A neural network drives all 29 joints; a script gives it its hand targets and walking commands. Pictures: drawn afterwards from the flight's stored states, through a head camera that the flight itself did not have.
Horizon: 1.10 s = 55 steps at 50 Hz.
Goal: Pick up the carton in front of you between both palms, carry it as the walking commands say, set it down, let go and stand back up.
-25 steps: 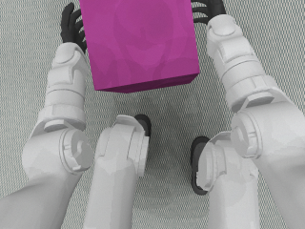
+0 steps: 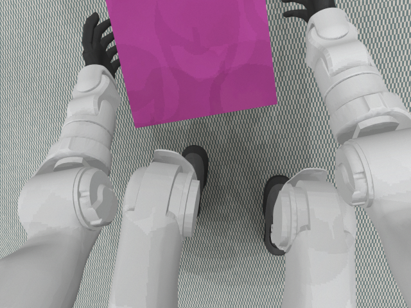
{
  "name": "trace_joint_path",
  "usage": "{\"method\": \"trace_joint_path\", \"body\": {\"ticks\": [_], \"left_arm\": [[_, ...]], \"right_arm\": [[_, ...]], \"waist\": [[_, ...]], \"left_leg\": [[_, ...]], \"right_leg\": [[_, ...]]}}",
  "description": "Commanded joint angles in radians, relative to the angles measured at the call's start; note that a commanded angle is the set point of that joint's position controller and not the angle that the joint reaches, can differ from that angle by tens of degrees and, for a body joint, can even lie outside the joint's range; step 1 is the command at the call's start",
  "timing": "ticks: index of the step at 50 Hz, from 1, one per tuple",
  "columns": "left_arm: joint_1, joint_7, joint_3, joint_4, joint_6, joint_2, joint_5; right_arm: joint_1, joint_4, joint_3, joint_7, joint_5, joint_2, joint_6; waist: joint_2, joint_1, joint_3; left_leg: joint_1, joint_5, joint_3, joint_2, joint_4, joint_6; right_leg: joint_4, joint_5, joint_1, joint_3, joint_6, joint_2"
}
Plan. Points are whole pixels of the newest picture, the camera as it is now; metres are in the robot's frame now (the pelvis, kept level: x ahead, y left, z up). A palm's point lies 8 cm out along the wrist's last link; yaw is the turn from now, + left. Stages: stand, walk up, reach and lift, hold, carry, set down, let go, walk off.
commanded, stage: set down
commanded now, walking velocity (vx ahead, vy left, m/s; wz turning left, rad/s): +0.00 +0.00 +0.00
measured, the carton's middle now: (203, 58) +0.48 +0.10 -0.25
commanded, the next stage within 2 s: let go in 1.24 s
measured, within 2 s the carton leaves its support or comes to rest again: neither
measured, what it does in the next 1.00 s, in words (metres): rises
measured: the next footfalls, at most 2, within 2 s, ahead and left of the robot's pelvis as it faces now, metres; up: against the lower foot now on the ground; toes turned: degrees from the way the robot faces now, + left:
none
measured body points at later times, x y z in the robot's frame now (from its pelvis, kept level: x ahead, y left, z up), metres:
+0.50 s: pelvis +0.01 +0.01 +0.05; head +0.35 +0.03 +0.34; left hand +0.47 +0.30 -0.09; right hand +0.58 -0.07 -0.10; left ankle +0.15 +0.13 -0.34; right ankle +0.10 -0.11 -0.34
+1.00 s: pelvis +0.03 +0.01 +0.17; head +0.34 +0.01 +0.50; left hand +0.46 +0.30 +0.06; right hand +0.58 -0.09 +0.05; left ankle +0.15 +0.13 -0.34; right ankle +0.10 -0.11 -0.34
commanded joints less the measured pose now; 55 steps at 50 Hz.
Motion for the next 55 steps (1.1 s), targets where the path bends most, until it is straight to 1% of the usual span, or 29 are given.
{"method": "trace_joint_path", "body": {"ticks": [1,3,7,9,12,14,16,17,20,23,24,25,29,30,31,33,34,35,36,40,41,44,47,49,51,52,53,54,55], "left_arm": [[-0.164,0.011,-0.047,-0.065,-0.046,0.192,-0.079],[-0.162,0.005,-0.075,-0.079,-0.052,0.199,-0.116],[-0.134,0.014,-0.094,-0.146,-0.056,0.207,-0.115],[-0.129,0.013,-0.088,-0.212,-0.041,0.235,-0.115],[-0.016,0.024,-0.069,-0.230,-0.014,0.200,-0.128],[-0.008,0.022,-0.073,-0.291,-0.007,0.168,-0.128],[0.014,0.031,-0.058,-0.360,0.008,0.183,-0.120],[-0.024,0.034,-0.097,-0.421,0.023,0.175,-0.144],[-0.021,0.043,-0.106,-0.558,0.072,0.166,-0.140],[0.089,0.031,-0.097,-0.549,0.103,0.096,-0.110],[0.072,0.032,-0.109,-0.543,0.113,0.080,-0.102],[0.121,0.034,-0.062,-0.536,0.114,0.126,-0.049],[0.099,0.023,-0.081,-0.513,0.108,0.063,-0.042],[0.136,0.020,-0.074,-0.432,0.104,0.041,-0.024],[0.116,0.023,-0.077,-0.520,0.099,0.037,-0.039],[0.121,0.019,-0.058,-0.482,0.105,0.039,-0.035],[0.134,0.026,-0.064,-0.503,0.109,0.078,-0.027],[0.168,0.019,-0.056,-0.494,0.113,0.073,-0.023],[0.143,0.014,-0.062,-0.507,0.117,0.057,-0.041],[0.214,0.007,-0.021,-0.582,0.134,0.109,-0.028],[0.188,0.002,-0.040,-0.567,0.140,0.101,-0.013],[0.236,-0.018,-0.024,-0.648,0.150,0.081,-0.017],[0.320,-0.030,-0.026,-0.589,0.160,0.084,-0.031],[0.252,-0.036,-0.043,-0.665,0.148,0.073,-0.041],[0.260,-0.046,-0.071,-0.628,0.153,0.035,-0.053],[0.299,-0.039,0.003,-0.602,0.149,0.104,-0.008],[0.279,-0.040,-0.055,-0.629,0.150,0.047,-0.024],[0.275,-0.044,-0.054,-0.622,0.152,0.037,-0.036],[0.226,-0.045,-0.057,-0.619,0.150,0.062,-0.006]], "right_arm": [[-0.303,-0.141,0.074,0.005,0.071,-0.039,-0.025],[-0.295,-0.176,0.087,0.013,0.108,-0.057,-0.024],[-0.237,-0.203,0.084,0.022,0.152,-0.096,-0.018],[-0.235,-0.240,0.055,0.014,0.114,-0.097,-0.003],[-0.172,-0.250,0.072,-0.005,0.089,-0.112,0.010],[-0.134,-0.300,0.033,-0.008,0.060,-0.087,0.018],[-0.176,-0.370,0.028,-0.012,0.067,-0.078,0.033],[-0.167,-0.438,0.007,-0.018,0.080,-0.113,0.039],[-0.148,-0.478,-0.052,-0.022,0.027,-0.146,0.074],[-0.066,-0.466,-0.075,-0.005,-0.015,-0.068,0.091],[-0.054,-0.408,-0.102,-0.001,-0.022,-0.115,0.097],[-0.025,-0.403,-0.108,0.004,-0.023,-0.081,0.095],[0.000,-0.346,-0.148,0.017,-0.053,-0.076,0.074],[0.057,-0.230,-0.135,0.020,-0.055,-0.063,0.075],[0.015,-0.275,-0.165,0.021,-0.052,-0.087,0.069],[-0.015,-0.326,-0.148,0.027,-0.047,-0.065,0.067],[-0.003,-0.314,-0.129,0.030,-0.044,-0.077,0.076],[-0.012,-0.356,-0.125,0.031,-0.030,-0.066,0.078],[0.004,-0.327,-0.137,0.026,-0.060,-0.068,0.083],[-0.019,-0.468,-0.109,0.029,-0.048,-0.062,0.104],[0.045,-0.390,-0.079,0.030,-0.028,-0.014,0.116],[0.060,-0.500,-0.142,0.034,-0.057,-0.082,0.123],[0.121,-0.459,-0.128,0.031,-0.077,-0.018,0.136],[0.049,-0.528,-0.128,0.036,-0.091,-0.024,0.125],[0.099,-0.509,-0.138,0.042,-0.070,-0.025,0.124],[0.085,-0.511,-0.144,0.043,-0.102,-0.019,0.127],[0.151,-0.419,-0.196,0.046,-0.115,-0.063,0.129],[0.120,-0.451,-0.169,0.050,-0.092,-0.027,0.130],[0.129,-0.425,-0.175,0.053,-0.100,-0.018,0.126]], "waist": [[-0.194,0.088,-0.994],[-0.220,0.064,-1.021],[-0.106,0.120,-1.110],[-0.128,0.091,-1.142],[-0.199,0.111,-1.280],[-0.159,0.075,-1.247],[-0.186,0.121,-1.358],[-0.154,0.052,-1.498],[-0.145,0.043,-1.568],[-0.163,0.039,-1.414],[-0.105,0.037,-1.429],[-0.133,0.085,-1.385],[-0.065,0.028,-1.199],[-0.056,0.057,-1.219],[-0.049,0.025,-1.265],[-0.098,0.068,-1.253],[-0.142,0.045,-1.313],[-0.118,0.072,-1.356],[-0.140,0.035,-1.310],[-0.213,0.085,-1.501],[-0.189,0.081,-1.483],[-0.138,0.067,-1.549],[-0.210,0.064,-1.448],[-0.217,0.042,-1.485],[-0.144,0.048,-1.437],[-0.185,0.063,-1.476],[-0.145,0.010,-1.430],[-0.165,0.042,-1.380],[-0.147,0.012,-1.359]], "left_leg": [[0.509,0.329,0.013,0.025,-0.081,0.002],[0.508,0.345,0.010,0.040,-0.074,0.007],[0.655,0.397,0.016,0.037,-0.092,0.005],[0.697,0.397,0.004,0.035,-0.090,0.018],[0.751,0.400,0.028,0.014,-0.107,0.011],[0.730,0.375,0.042,0.004,-0.145,0.003],[0.756,0.362,0.049,-0.008,-0.183,0.004],[0.898,0.346,0.062,-0.005,-0.186,-0.006],[0.968,0.327,0.063,-0.021,-0.238,-0.004],[0.886,0.314,0.063,-0.040,-0.286,0.004],[0.911,0.357,0.065,-0.042,-0.300,-0.014],[0.906,0.356,0.057,-0.049,-0.328,-0.007],[0.826,0.275,0.044,-0.037,-0.384,-0.022],[0.823,0.263,0.069,-0.039,-0.401,-0.032],[0.864,0.249,0.055,-0.032,-0.413,-0.028],[0.830,0.269,0.063,-0.039,-0.449,-0.018],[0.846,0.283,0.051,-0.035,-0.461,-0.017],[0.875,0.300,0.079,-0.043,-0.476,-0.013],[0.833,0.294,0.064,-0.038,-0.489,-0.015],[0.940,0.424,0.064,-0.041,-0.532,-0.001],[0.943,0.395,0.087,-0.046,-0.555,-0.008],[1.020,0.428,0.091,-0.054,-0.596,-0.010],[0.975,0.420,0.097,-0.060,-0.665,-0.008],[0.975,0.491,0.089,-0.057,-0.690,-0.007],[1.039,0.475,0.088,-0.051,-0.727,-0.006],[1.041,0.516,0.075,-0.053,-0.731,-0.010],[1.056,0.422,0.077,-0.044,-0.759,-0.019],[1.092,0.398,0.072,-0.050,-0.803,-0.007],[1.104,0.410,0.063,-0.043,-0.816,-0.009]], "right_leg": [[-0.220,0.238,0.316,0.050,0.012,-0.078],[-0.227,0.240,0.312,0.043,0.016,-0.078],[-0.210,0.218,0.328,0.029,0.010,-0.077],[-0.208,0.196,0.318,0.017,0.010,-0.074],[-0.231,0.192,0.431,0.000,0.020,-0.073],[-0.263,0.169,0.395,-0.014,0.009,-0.056],[-0.260,0.174,0.515,-0.011,0.004,-0.054],[-0.296,0.168,0.568,-0.036,0.008,-0.041],[-0.328,0.135,0.583,-0.067,-0.003,-0.034],[-0.384,0.110,0.505,-0.069,-0.002,-0.022],[-0.404,0.154,0.532,-0.060,-0.006,-0.025],[-0.402,0.131,0.475,-0.070,0.008,-0.017],[-0.491,0.061,0.341,-0.052,-0.007,-0.015],[-0.512,0.047,0.387,-0.039,-0.008,-0.017],[-0.508,0.053,0.390,-0.055,-0.013,-0.019],[-0.548,0.092,0.449,-0.056,-0.013,-0.013],[-0.541,0.124,0.503,-0.054,0.002,-0.018],[-0.569,0.129,0.562,-0.063,0.007,-0.013],[-0.583,0.144,0.528,-0.058,0.005,-0.014],[-0.639,0.244,0.694,-0.052,0.019,-0.017],[-0.671,0.228,0.718,-0.042,0.016,-0.007],[-0.710,0.285,0.792,-0.050,0.016,-0.012],[-0.780,0.295,0.865,-0.043,0.023,-0.011],[-0.788,0.376,0.904,-0.042,0.023,-0.016],[-0.850,0.352,0.900,-0.027,0.009,-0.021],[-0.840,0.392,0.921,-0.026,0.028,-0.018],[-0.881,0.334,0.929,-0.040,0.024,-0.022],[-0.916,0.265,0.872,-0.048,0.025,-0.018],[-0.934,0.290,0.875,-0.028,0.022,-0.019]]}}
